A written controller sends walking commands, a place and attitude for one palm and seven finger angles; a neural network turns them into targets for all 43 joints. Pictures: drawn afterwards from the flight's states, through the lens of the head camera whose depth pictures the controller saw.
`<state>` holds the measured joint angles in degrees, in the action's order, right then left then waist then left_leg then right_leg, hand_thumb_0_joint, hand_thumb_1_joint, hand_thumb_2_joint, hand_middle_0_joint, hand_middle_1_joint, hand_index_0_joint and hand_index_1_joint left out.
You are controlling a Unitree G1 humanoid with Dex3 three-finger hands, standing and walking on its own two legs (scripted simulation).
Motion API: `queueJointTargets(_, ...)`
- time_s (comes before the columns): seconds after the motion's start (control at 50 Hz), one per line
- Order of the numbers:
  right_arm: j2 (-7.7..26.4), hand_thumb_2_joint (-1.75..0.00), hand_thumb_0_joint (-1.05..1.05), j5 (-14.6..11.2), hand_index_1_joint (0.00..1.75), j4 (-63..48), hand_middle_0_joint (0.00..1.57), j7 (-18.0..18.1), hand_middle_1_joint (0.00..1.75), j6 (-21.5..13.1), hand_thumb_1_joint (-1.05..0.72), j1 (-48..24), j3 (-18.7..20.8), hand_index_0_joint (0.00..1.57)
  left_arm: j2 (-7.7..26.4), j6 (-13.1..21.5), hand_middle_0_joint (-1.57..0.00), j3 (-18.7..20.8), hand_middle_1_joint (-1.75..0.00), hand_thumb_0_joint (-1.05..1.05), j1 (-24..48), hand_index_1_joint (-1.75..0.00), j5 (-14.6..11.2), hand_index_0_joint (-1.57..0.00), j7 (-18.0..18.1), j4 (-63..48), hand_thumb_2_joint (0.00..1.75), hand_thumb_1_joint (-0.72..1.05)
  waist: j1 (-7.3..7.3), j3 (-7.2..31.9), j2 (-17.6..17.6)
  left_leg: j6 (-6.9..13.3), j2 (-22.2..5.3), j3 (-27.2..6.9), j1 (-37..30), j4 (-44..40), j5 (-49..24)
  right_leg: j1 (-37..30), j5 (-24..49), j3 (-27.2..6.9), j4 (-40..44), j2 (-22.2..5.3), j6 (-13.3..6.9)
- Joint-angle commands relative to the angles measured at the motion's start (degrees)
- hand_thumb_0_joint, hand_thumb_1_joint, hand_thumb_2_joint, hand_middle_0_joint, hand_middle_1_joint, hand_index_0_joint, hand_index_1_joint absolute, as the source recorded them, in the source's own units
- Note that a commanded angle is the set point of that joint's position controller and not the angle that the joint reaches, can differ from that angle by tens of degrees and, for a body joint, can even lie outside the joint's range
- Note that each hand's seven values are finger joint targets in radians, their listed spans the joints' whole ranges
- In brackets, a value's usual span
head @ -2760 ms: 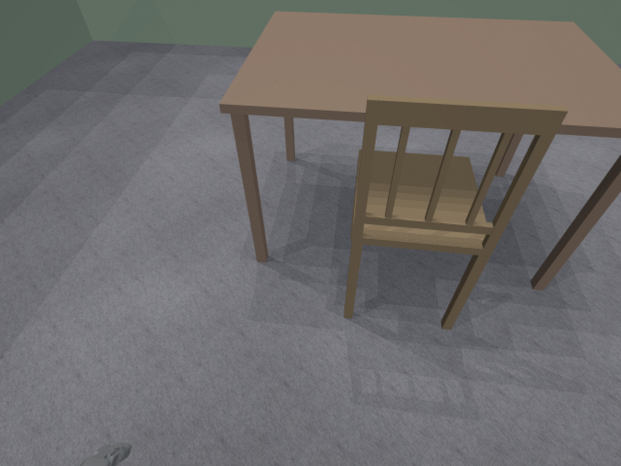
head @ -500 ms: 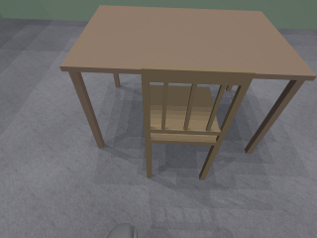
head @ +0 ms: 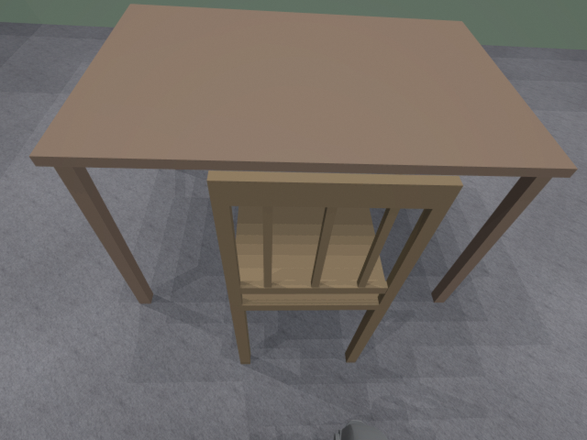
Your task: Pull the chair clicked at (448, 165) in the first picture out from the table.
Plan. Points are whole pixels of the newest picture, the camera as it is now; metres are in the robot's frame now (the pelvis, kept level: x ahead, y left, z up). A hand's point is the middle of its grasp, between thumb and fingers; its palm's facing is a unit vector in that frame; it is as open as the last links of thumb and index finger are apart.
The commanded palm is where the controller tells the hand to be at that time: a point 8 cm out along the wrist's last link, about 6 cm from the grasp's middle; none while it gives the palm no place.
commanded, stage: come to a stop and stand still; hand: left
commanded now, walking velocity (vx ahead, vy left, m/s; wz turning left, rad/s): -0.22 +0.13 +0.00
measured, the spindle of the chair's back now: (322, 249) +0.46 -0.04 -0.10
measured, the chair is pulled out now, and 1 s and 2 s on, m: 0.00 0.00 0.00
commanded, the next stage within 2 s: look again from close up in 1.90 s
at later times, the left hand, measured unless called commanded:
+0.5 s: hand out of the picture +0.01 +0.18 -0.16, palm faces +0.12 -0.95 -0.28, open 7.3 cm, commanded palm none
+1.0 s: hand out of the picture -0.06 +0.20 -0.18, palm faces +0.03 -0.99 -0.11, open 7.3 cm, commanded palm none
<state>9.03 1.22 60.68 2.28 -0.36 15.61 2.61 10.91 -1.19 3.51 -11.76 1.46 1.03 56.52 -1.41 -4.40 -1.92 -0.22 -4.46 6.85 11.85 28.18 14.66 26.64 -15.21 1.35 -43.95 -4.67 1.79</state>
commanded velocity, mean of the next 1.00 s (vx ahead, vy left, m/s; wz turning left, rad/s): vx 0.03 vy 0.00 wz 0.00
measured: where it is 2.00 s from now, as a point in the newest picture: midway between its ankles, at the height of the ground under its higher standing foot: outside the picture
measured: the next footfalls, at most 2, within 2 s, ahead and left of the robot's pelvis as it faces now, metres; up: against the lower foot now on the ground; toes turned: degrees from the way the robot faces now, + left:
right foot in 0.08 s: +0.12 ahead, -0.15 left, +0.00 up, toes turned -5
left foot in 0.58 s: -0.05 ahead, +0.10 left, +0.00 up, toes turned +3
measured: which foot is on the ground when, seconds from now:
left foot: down 0.00-0.08, up 0.10-0.56, down 0.58-1.00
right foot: up 0.00-0.06, down 0.08-0.58, up 0.60-1.00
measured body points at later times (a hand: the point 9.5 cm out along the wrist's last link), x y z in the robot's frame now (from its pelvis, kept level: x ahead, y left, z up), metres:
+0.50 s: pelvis -0.03 -0.02 +0.00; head -0.02 -0.04 +0.45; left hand +0.00 +0.23 -0.14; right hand +0.05 -0.27 -0.16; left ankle -0.08 +0.12 -0.69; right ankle +0.08 -0.15 -0.74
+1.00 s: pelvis -0.05 +0.03 +0.01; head -0.03 +0.08 +0.46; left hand -0.06 +0.25 -0.17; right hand -0.14 -0.16 -0.13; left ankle -0.09 +0.10 -0.74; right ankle -0.07 -0.12 -0.67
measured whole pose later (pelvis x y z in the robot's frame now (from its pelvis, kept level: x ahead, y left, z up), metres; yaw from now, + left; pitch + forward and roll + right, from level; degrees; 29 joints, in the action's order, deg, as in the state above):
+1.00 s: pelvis -0.05 +0.03 +0.01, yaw +1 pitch +0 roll -2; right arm 2.4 1.3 64.9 4.7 -1.3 26.5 -0.4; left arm 10.4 -4.1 3.7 -16.9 1.2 0.9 62.9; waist -2.9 -1.3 -4.1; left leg 4.2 1.2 2.5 5.8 19.3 14.0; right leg 23.5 -18.1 -1.8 -54.2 0.7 2.3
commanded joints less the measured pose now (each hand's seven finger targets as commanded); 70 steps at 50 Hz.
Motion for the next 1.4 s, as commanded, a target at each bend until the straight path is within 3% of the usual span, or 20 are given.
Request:
queueJointTargets(0.0, 10.0, -0.90, 0.00, 0.4, 0.30, -4.2, 0.20, 0.0, 0.30, 0.6, -0.90, -0.5, 2.6, 0.20, 2.3, 0.1, -0.20, 0.8, -0.30, 0.00, -7.5, -0.30, 0.0, -0.20, 0.2, -1.1, 0.90, 0.90, 2.55, 3.7, 14.1, 6.2, -10.1, -4.8, 0.8, -0.4, -31.5, -9.6, 4.4, 3.4, 8.0, 2.5, -0.6)
queueJointTargets(0.04, 6.9, -0.90, 0.00, 0.0, 0.30, -4.1, 0.20, -0.4, 0.30, 1.3, -0.90, 2.3, 2.5, 0.20, 7.7, 1.5, -0.20, 1.7, -0.30, 0.00, -9.4, -0.30, 0.5, -0.20, 0.5, -0.8, 0.90, 0.90, 3.32, 7.2, 0.7, 0.4, -2.9, -1.1, 4.5, 12.9, -6.9, -17.2, 29.6, -4.2, 18.0, -5.4, -2.1)
queueJointTargets(0.06, 2.8, -0.90, 0.00, -0.6, 0.30, -5.0, 0.20, -0.5, 0.30, 1.7, -0.90, 6.0, 2.2, 0.20, 13.0, 1.9, -0.20, 2.7, -0.30, 0.00, -9.0, -0.30, 0.8, -0.20, 1.0, -1.3, 0.90, 0.90, 2.22, 11.0, -14.1, -2.0, 5.1, -0.6, 12.4, 25.5, 20.3, -21.8, 51.3, -19.9, 19.8, -18.8, -8.2)
queueJointTargets(0.08, 4.6, -0.90, 0.00, -0.8, 0.30, -4.7, 0.20, 0.2, 0.30, 2.6, -0.90, 6.4, 2.6, 0.20, 12.9, 1.6, -0.20, 2.2, -0.30, 0.00, -9.0, -0.30, 0.2, -0.20, 0.9, -1.5, 0.90, 0.90, 2.81, 13.9, -10.7, -1.2, 4.8, -8.0, 9.7, 32.5, 24.5, -18.2, 48.9, -18.4, 22.1, -22.1, -11.6)
queueJointTargets(0.14, 5.4, -0.90, 0.00, -0.1, 0.30, -3.6, 0.20, -0.4, 0.30, 4.2, -0.90, 4.1, 2.9, 0.20, 10.3, 0.8, -0.20, 2.1, -0.30, 0.00, -1.9, -0.30, 0.0, -0.20, 1.6, -2.5, 0.90, 0.90, 1.44, 7.4, -10.3, -2.2, 4.2, -10.0, 15.7, 45.9, 15.3, -13.8, 33.3, -15.3, 23.4, -16.3, -10.8)
queueJointTargets(0.28, 6.5, -0.90, 0.00, 0.7, 0.30, -5.1, 0.20, -1.9, 0.30, 5.1, -0.90, -0.8, 3.0, 0.20, 9.2, 0.9, -0.20, 2.4, -0.30, 0.00, -4.1, -0.30, -0.1, -0.20, 2.8, -2.4, 0.90, 0.90, 3.69, 8.1, -7.0, -3.8, 4.3, -10.5, 19.7, 42.8, 6.1, -18.8, 14.5, -12.9, 26.5, -15.0, -9.9)
queueJointTargets(0.46, 4.9, -0.90, 0.00, -0.1, 0.30, -4.4, 0.20, -2.9, 0.30, 3.4, -0.90, 5.4, 1.8, 0.20, 11.9, -0.7, -0.20, 3.1, -0.30, 0.00, -1.6, -0.30, 1.6, -0.20, 1.5, -4.0, 0.90, 0.90, 2.14, 5.2, -14.1, -0.4, 6.4, -1.2, 0.6, 12.6, 12.9, -6.0, -17.3, -11.7, 37.6, -10.3, -6.7)
queueJointTargets(0.52, 4.1, -0.90, 0.00, -0.1, 0.30, -0.9, 0.20, -1.9, 0.30, 2.2, -0.90, 14.5, 0.8, 0.20, 9.4, -1.4, -0.20, 2.4, -0.30, 0.00, -0.9, -0.30, 0.7, -0.20, 1.2, -2.6, 0.90, 0.90, -1.43, 5.1, -6.6, 1.2, 7.6, 0.1, -12.0, -7.7, 5.5, -0.6, -21.6, -6.4, 31.1, -4.4, -2.0)
queueJointTargets(0.54, 5.9, -0.90, 0.00, 0.4, 0.30, -1.3, 0.20, -1.4, 0.30, 1.6, -0.90, 14.8, 0.8, 0.20, 6.6, -1.5, -0.20, 1.6, -0.30, 0.00, -1.5, -0.30, 0.1, -0.20, 1.0, -2.3, 0.90, 0.90, -1.92, 2.6, 2.9, 2.2, 3.2, -7.0, -9.0, -14.5, 11.2, 1.4, -19.9, -3.3, 20.9, -0.9, -0.7)
queueJointTargets(0.56, 9.0, -0.90, 0.00, 1.1, 0.30, -3.0, 0.20, -1.0, 0.30, 1.0, -0.90, 11.1, 1.2, 0.20, 1.8, -1.6, -0.20, 0.8, -0.30, 0.00, -2.7, -0.30, -0.8, -0.20, 0.8, -2.5, 0.90, 0.90, -0.99, -1.7, 18.2, 5.1, -9.2, -25.0, -0.6, -23.1, 25.2, 5.7, -12.6, 1.4, 4.7, 5.3, 0.7)
queueJointTargets(0.58, 11.1, -0.90, 0.00, 0.9, 0.30, -5.6, 0.20, -0.2, 0.30, 1.1, -0.90, 5.1, 1.0, 0.20, 1.8, -1.5, -0.20, 1.0, -0.30, 0.00, -1.1, -0.30, -0.5, -0.20, 0.7, -2.9, 0.90, 0.90, 0.19, -8.1, 14.9, 6.5, -14.6, -29.9, 11.5, -26.9, 25.6, 5.5, -8.7, -3.6, -2.0, 4.5, -0.5)
queueJointTargets(0.64, 7.3, -0.90, 0.00, 0.4, 0.30, -5.4, 0.20, 0.5, 0.30, -0.5, -0.90, -1.1, -0.9, 0.20, 3.9, -1.2, -0.20, 1.7, -0.30, 0.00, -6.3, -0.30, 0.6, -0.20, -0.3, 0.5, 0.90, 0.90, 4.07, -6.3, 8.3, 4.0, -8.7, -21.8, 9.6, -23.6, 15.0, 3.9, 0.1, -6.8, -12.1, 4.8, -0.6)
queueJointTargets(0.74, 6.1, -0.90, 0.00, -0.4, 0.30, -0.7, 0.20, 2.0, 0.30, -2.0, -0.90, 10.0, -1.2, 0.20, 3.4, -0.5, -0.20, 0.9, -0.30, 0.00, -8.0, -0.30, 0.1, -0.20, -0.3, 3.0, 0.90, 0.90, 0.87, -2.7, 8.3, 1.1, -8.0, -16.9, -7.3, -17.5, -12.5, 8.8, 2.3, -5.9, -13.2, 5.5, 0.6)
queueJointTargets(0.82, 5.0, -0.90, 0.00, -0.2, 0.30, 2.0, 0.20, 3.1, 0.30, -2.1, -0.90, 15.5, -1.2, 0.20, 3.5, -1.2, -0.20, 1.0, -0.30, 0.00, -6.4, -0.30, 0.0, -0.20, -0.1, 2.6, 0.90, 0.90, -0.68, -1.9, 9.2, 2.9, -11.1, -18.7, -11.2, -14.1, -26.8, 9.5, -1.1, -6.3, -14.9, 5.1, 0.4)
queueJointTargets(1.08, 3.0, -0.90, 0.00, 0.3, 0.30, 5.1, 0.20, 2.3, 0.30, -0.9, -0.90, 14.7, -0.8, 0.20, -1.7, -0.7, -0.20, -0.9, -0.30, 0.00, -0.8, -0.30, -1.0, -0.20, 0.3, 2.6, 0.90, 0.90, -0.89, -0.2, 11.6, 9.4, -9.7, -16.9, -5.7, -10.4, -29.0, -7.6, -6.3, 0.2, 7.2, 3.4, -1.1)
queueJointTargets(1.14, 2.6, -0.90, 0.00, 0.0, 0.30, 5.2, 0.20, 1.9, 0.30, -0.8, -0.90, 13.0, -0.8, 0.20, -1.0, 0.3, -0.20, -0.7, -0.30, 0.00, -4.1, -0.30, -1.0, -0.20, 0.7, 4.4, 0.90, 0.90, 1.36, 0.7, 9.1, 6.4, -6.7, -14.4, -2.1, -6.5, -24.0, -16.8, 5.4, 1.4, 20.6, 3.4, -1.4)
queueJointTargets(1.2, -2.0, -0.90, 0.00, -1.1, 0.30, 4.6, 0.20, 1.2, 0.30, -0.9, -0.90, 12.6, -1.6, 0.20, 2.4, 1.9, -0.20, -1.0, -0.30, 0.00, -7.3, -0.30, -1.0, -0.20, 1.5, 6.9, 0.90, 0.90, 1.30, 1.9, -2.2, 0.5, 0.0, -8.7, 7.0, -4.4, 0.6, -26.7, 23.1, -9.3, 23.5, -7.4, -5.0)
queueJointTargets(1.22, -2.2, -0.90, 0.00, -0.9, 0.30, 4.6, 0.20, 0.9, 0.30, -0.6, -0.90, 12.0, -1.6, 0.20, 3.2, 1.9, -0.20, -1.1, -0.30, 0.00, -6.0, -0.30, -1.1, -0.20, 1.4, 6.6, 0.90, 0.90, 0.94, -0.7, -0.3, 0.3, 1.0, -8.6, 6.3, -6.4, 3.4, -22.8, 20.6, -8.7, 23.5, -8.5, -6.0)
queueJointTargets(1.26, -1.4, -0.90, 0.00, -0.5, 0.30, 5.2, 0.20, 0.9, 0.30, -0.5, -0.90, 11.6, -1.6, 0.20, 1.4, 2.2, -0.20, -1.4, -0.30, 0.00, -5.4, -0.30, -1.1, -0.20, 1.4, 6.9, 0.90, 0.90, 0.73, -0.9, -3.8, 0.3, 0.1, -8.7, 1.2, -8.2, -7.2, -20.1, 24.2, -5.4, 20.9, -3.2, -5.1)
queueJointTargets(1.38, 0.0, -0.90, 0.00, -0.6, 0.30, 5.2, 0.20, 0.9, 0.30, -0.6, -0.90, 8.7, -1.4, 0.20, 0.8, 2.5, -0.20, -1.7, -0.30, 0.00, -5.8, -0.30, -1.1, -0.20, 1.6, 7.0, 0.90, 0.90, 1.01, 0.0, -0.2, 0.3, -0.8, -8.3, -2.8, -8.6, -10.3, -19.5, 24.2, -4.8, 22.3, -2.2, -4.0)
